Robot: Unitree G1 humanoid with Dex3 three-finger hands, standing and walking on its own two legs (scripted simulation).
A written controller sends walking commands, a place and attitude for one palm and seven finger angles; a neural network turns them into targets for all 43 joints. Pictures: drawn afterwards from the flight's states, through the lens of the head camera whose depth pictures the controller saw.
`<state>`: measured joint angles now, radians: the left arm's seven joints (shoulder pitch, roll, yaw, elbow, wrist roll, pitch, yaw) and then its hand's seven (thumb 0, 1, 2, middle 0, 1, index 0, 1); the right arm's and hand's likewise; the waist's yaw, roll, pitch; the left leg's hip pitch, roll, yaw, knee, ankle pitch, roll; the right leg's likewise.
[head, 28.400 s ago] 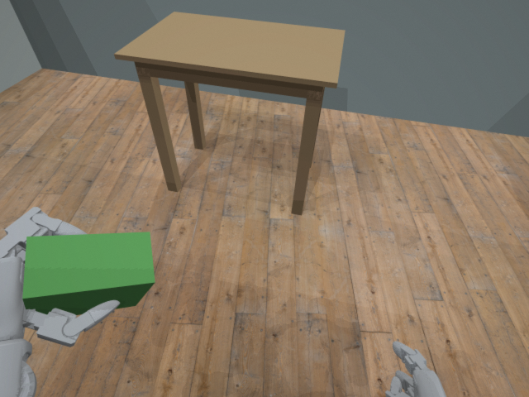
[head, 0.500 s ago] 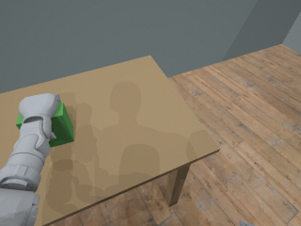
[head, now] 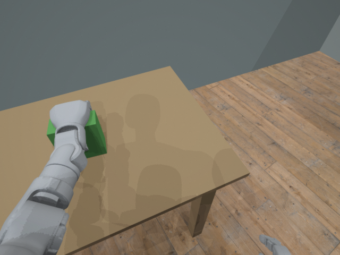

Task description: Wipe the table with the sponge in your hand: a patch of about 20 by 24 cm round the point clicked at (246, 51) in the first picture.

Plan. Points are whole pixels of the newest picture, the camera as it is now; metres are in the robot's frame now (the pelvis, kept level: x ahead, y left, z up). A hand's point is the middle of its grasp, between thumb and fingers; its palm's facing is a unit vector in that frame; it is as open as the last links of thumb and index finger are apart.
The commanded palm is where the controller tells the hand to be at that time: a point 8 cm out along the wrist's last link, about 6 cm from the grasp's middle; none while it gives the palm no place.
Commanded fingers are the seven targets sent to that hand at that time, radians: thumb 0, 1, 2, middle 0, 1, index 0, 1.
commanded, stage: slide across to the middle lane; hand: left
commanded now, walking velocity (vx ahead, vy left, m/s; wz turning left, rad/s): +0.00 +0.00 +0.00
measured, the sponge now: (81, 141) +0.39 +0.28 +0.02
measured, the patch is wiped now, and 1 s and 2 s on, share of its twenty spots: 0.65 0.75 0.90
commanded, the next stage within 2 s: wipe back along the middle lane in 0.02 s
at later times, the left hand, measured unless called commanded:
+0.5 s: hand (87, 138) +0.37 +0.24 +0.06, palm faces -0.02 -0.03 -1.00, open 10.2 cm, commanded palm +0.34 +0.23 +0.10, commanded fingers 0.00 0.10 1.30 -1.20 -1.60 -1.20 -1.60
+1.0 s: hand (90, 152) +0.33 +0.22 +0.06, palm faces +0.00 -0.03 -1.00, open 10.2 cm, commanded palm +0.29 +0.20 +0.10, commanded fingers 0.00 0.10 1.30 -1.20 -1.60 -1.20 -1.60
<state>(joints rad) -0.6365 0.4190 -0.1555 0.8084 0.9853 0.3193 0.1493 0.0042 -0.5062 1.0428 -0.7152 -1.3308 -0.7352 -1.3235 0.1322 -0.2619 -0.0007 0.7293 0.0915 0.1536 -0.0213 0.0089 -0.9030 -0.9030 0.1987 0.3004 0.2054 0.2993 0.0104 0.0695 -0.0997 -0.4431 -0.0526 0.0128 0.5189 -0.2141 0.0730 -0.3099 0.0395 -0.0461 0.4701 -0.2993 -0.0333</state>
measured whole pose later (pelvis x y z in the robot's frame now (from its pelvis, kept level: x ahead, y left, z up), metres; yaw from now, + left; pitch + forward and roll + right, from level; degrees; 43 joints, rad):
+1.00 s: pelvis +0.00 -0.02 +0.00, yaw -1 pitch +3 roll +0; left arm -0.31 0.33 -0.24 0.40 0.97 0.51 0.15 0.00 -0.49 1.04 -0.69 -1.35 -0.71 -1.35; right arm 0.06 -0.27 0.02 0.68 0.11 0.21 0.00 0.01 -0.90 -0.90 0.20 0.30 0.20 0.30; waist 0.05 0.09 -0.10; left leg -0.34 -0.04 0.02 0.50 -0.22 0.05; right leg -0.23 0.05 -0.03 0.47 -0.31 -0.06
